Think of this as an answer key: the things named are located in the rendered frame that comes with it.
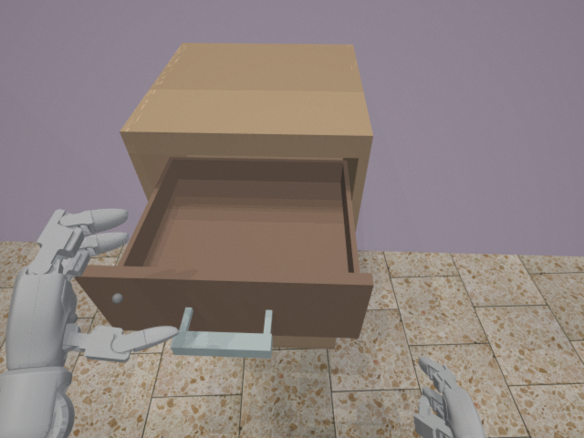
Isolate left robot forearm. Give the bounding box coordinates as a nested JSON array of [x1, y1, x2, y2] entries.
[[0, 367, 75, 438]]

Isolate handle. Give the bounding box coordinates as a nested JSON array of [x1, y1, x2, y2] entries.
[[171, 308, 273, 359]]

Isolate robot right hand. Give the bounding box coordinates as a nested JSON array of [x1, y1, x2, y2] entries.
[[413, 357, 485, 438]]

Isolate cabinet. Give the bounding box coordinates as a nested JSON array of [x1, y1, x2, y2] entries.
[[120, 43, 373, 349]]

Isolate drawer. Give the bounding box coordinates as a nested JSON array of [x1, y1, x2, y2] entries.
[[75, 157, 374, 339]]

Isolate robot left hand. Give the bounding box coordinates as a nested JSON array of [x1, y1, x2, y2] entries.
[[5, 209, 179, 370]]

